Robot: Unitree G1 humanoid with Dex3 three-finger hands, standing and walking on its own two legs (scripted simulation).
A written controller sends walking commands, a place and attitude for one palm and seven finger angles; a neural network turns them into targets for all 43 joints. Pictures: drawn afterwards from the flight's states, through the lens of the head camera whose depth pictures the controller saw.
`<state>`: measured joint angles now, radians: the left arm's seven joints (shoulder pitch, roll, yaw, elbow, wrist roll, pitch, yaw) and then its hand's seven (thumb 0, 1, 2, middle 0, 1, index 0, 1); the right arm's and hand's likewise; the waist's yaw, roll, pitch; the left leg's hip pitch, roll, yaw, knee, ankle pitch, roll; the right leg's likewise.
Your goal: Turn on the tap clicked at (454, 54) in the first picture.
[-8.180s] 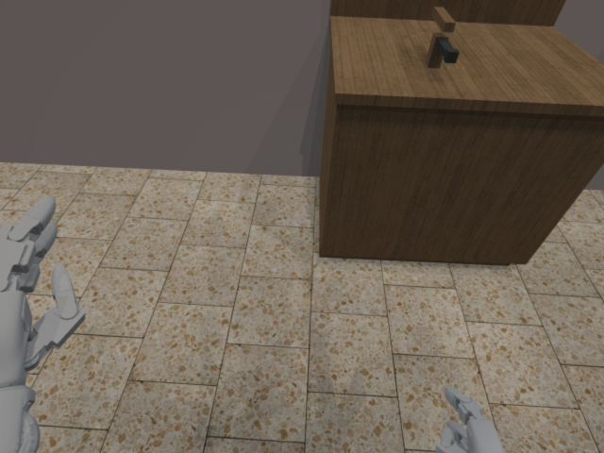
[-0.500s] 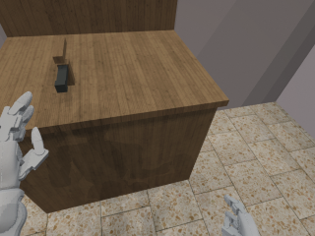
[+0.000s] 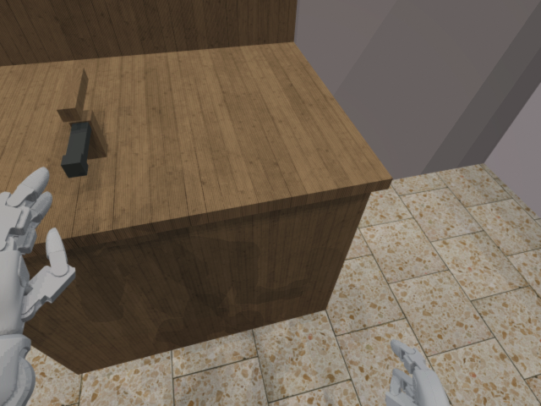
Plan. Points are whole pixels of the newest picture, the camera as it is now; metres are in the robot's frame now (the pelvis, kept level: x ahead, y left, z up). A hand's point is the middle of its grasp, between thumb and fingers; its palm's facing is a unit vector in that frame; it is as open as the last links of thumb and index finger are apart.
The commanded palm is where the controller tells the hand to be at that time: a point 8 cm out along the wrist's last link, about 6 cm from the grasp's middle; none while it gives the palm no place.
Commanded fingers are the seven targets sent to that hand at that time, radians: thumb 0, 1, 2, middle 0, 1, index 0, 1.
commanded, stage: come to a stop and stand still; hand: left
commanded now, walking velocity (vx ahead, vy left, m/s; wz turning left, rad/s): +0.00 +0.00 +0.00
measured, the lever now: (75, 165) +0.43 +0.36 +0.10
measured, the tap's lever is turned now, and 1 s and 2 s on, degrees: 0 0 0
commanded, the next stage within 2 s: look again from close up in 0.32 s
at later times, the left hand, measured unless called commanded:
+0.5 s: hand (75, 262) +0.23 +0.25 +0.15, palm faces +0.39 -0.85 -0.36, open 7.4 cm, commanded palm +0.17 +0.28 +0.17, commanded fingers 0.00 0.90 0.90 -0.20 -0.30 -0.20 -0.30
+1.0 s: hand (61, 271) +0.22 +0.26 +0.15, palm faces +0.40 -0.85 -0.36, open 7.4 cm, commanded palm +0.17 +0.29 +0.17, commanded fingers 0.00 0.90 0.90 -0.20 -0.30 -0.20 -0.30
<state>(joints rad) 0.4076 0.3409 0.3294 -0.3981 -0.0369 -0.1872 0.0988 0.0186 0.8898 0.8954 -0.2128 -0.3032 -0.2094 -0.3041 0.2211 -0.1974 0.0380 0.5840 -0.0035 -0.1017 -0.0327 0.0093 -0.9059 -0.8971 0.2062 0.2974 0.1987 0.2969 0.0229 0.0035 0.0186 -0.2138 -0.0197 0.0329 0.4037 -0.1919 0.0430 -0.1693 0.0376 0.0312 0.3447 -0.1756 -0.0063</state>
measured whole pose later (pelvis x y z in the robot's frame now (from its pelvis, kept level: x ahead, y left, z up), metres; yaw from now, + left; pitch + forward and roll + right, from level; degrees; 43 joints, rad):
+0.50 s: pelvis +0.02 +0.00 +0.00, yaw +1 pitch +0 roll -1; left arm 0.44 0.35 0.32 -0.42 -0.06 -0.15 0.11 0.02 0.89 0.90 -0.21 -0.30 -0.21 -0.30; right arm 0.20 -0.20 0.03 0.55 0.01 -0.04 -0.05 0.01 -0.91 -0.90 0.20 0.30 0.20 0.30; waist 0.02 0.00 0.01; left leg -0.18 -0.02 0.02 0.38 -0.21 0.04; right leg -0.13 0.04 0.02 0.31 -0.19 -0.01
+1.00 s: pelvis +0.01 +0.01 +0.00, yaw +1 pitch +0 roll -1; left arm 0.45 0.35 0.32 -0.42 -0.05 -0.17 0.12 0.02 0.89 0.90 -0.21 -0.30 -0.21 -0.30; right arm 0.24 -0.20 0.02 0.58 0.00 -0.06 -0.06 0.01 -0.91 -0.90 0.21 0.30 0.20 0.30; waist 0.01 0.00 -0.01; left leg -0.22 -0.04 0.03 0.44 -0.23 0.06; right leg -0.18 0.02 0.02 0.40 -0.23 0.00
